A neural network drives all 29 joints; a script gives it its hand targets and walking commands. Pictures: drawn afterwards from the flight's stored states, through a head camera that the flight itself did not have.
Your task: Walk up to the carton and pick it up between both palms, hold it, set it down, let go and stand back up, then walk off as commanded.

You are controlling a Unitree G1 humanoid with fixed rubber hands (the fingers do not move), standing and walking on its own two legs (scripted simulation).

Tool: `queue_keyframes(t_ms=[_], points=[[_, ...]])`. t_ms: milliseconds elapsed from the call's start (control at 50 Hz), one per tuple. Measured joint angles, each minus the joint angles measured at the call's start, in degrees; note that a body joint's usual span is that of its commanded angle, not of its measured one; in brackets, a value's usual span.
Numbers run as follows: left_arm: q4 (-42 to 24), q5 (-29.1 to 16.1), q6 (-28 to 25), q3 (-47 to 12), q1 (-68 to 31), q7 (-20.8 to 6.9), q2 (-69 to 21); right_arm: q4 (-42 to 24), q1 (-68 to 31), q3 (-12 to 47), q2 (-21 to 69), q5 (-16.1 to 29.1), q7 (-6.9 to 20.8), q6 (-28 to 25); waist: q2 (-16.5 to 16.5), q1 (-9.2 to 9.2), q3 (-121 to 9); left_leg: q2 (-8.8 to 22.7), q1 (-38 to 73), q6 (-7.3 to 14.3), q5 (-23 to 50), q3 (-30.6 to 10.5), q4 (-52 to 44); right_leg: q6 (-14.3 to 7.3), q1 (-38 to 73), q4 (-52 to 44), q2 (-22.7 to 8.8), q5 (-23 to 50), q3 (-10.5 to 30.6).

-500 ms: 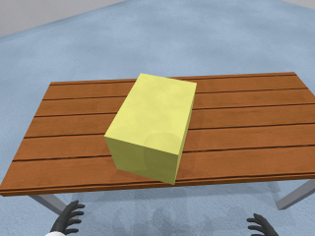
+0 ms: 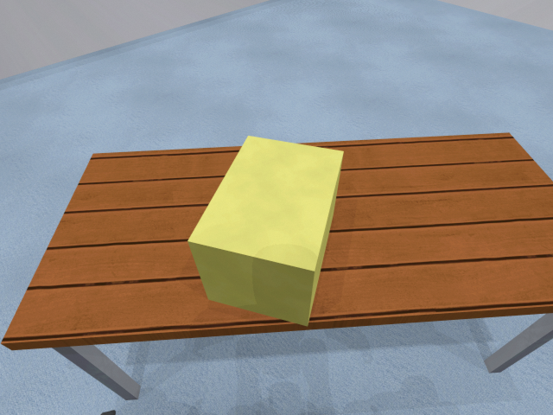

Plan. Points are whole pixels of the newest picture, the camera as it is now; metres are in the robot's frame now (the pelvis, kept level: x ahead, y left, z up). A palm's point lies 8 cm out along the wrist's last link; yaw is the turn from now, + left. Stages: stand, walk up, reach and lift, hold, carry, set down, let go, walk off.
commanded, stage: stand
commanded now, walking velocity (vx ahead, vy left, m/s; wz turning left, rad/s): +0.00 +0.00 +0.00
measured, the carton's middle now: (276, 225) +0.49 +0.03 -0.08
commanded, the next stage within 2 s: walk off in 1.92 s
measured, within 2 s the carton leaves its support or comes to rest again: neither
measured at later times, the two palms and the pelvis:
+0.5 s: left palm out of the picture +0.04 +0.30 -0.11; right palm out of the picture +0.05 -0.31 -0.12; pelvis -0.01 -0.01 +0.00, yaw +0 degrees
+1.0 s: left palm out of the picture +0.07 +0.30 -0.11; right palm out of the picture +0.07 -0.31 -0.12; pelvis +0.00 -0.01 +0.00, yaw +0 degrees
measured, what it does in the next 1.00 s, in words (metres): stands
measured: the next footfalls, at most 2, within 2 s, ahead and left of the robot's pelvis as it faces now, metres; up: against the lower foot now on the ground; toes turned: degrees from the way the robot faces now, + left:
none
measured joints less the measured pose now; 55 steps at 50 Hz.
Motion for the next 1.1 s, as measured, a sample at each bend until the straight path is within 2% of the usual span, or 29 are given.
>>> queue_keyframes(t_ms=[380,1100], points=[[4.33,0.09,-0.06,-0.31,0.16,0.19,0.76,2.72,-1.01,-0.17,-0.93,0.33,0.05,0.52,0.37,0.11,1.06,0.33,-0.59,-0.26,1.77,-0.39,-1.18,-0.32,-0.63,-0.9,0.38,1.53,-0.34],[6.04,-0.21,0.14,0.4,-3.71,0.26,0.34,2.15,-1.73,-0.25,-0.47,0.79,-0.52,0.5,-0.14,-0.22,1.85,0.42,1.0,-0.36,1.07,-0.31,-2.11,-0.33,1.26,-2.57,0.46,1.24,-0.26]])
